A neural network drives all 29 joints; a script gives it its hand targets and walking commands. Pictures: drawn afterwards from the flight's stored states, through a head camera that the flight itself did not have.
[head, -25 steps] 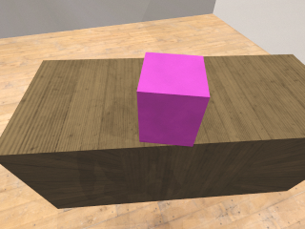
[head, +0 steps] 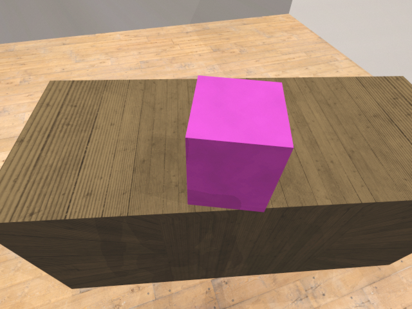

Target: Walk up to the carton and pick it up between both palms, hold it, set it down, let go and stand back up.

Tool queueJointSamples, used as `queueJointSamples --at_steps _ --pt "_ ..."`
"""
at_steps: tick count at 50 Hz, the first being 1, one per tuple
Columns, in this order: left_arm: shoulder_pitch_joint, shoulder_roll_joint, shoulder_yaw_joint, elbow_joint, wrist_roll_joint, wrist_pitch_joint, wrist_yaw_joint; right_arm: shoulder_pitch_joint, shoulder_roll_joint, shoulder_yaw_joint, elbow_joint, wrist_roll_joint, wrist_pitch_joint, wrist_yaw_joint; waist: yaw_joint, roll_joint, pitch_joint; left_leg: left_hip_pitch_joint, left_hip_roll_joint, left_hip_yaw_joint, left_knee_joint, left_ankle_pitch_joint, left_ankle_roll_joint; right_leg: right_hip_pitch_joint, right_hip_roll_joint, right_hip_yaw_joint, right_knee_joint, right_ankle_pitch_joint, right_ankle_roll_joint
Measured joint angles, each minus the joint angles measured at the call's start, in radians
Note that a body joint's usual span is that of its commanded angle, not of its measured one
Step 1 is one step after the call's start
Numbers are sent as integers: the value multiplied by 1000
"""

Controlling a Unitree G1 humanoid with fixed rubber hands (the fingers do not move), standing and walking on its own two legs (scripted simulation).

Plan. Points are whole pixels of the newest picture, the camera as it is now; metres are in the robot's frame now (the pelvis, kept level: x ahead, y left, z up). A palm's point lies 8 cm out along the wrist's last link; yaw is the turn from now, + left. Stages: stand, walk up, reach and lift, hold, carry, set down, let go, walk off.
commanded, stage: walk up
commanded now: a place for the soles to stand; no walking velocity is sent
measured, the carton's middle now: (232, 146) +0.48 -0.05 +0.02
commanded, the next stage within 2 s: reach and lift in 0.90 s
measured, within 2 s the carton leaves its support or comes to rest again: neither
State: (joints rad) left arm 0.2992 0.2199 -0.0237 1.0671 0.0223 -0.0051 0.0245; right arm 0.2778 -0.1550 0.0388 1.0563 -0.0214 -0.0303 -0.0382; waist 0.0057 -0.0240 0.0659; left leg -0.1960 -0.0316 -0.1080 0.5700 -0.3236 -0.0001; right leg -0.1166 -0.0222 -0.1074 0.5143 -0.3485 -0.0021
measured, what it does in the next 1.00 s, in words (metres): stands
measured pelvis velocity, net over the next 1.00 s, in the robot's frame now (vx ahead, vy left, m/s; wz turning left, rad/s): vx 0.00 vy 0.00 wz -0.06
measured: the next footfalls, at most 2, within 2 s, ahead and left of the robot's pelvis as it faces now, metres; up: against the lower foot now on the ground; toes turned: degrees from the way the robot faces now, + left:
none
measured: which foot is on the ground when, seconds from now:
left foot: down 0.00-1.00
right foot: down 0.00-1.00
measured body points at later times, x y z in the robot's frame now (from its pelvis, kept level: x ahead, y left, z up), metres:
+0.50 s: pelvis +0.02 +0.00 +0.00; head +0.04 +0.01 +0.44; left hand +0.04 +0.25 -0.16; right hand +0.06 -0.23 -0.15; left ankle -0.01 +0.12 -0.73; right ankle -0.04 -0.11 -0.73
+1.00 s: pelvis +0.00 +0.00 -0.03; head +0.05 +0.01 +0.42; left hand +0.09 +0.26 -0.18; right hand +0.09 -0.24 -0.17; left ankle -0.01 +0.12 -0.73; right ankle -0.04 -0.11 -0.73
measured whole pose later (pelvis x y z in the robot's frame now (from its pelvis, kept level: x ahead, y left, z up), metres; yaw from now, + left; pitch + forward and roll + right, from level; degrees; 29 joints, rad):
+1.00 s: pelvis +0.00 +0.00 -0.03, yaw -3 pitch +3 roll -1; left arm 0.14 0.27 -0.01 0.83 -0.03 0.40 0.01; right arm 0.05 -0.17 -0.05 1.06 -0.09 0.03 0.03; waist 0.01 -0.02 0.04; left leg -0.41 -0.01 -0.03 0.81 -0.45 0.00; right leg -0.36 -0.02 -0.06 0.78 -0.46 0.01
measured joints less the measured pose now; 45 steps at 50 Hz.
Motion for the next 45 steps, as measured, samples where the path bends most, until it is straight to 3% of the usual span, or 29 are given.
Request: queueJointSamples --at_steps 6,45 --pt "-22 -10 4 -15 1 1 1 -49 -28 -9 -21 0 3 -6 -8 27 -5 -15 7 -7 52 -40 1 4 8 -10 16 -22 2" --pt "-23 -5 -5 2 -4 23 2 -35 -25 -3 -23 -6 13 -1 -6 13 9 10 1 39 66 -77 12 0 -11 25 71 -71 14"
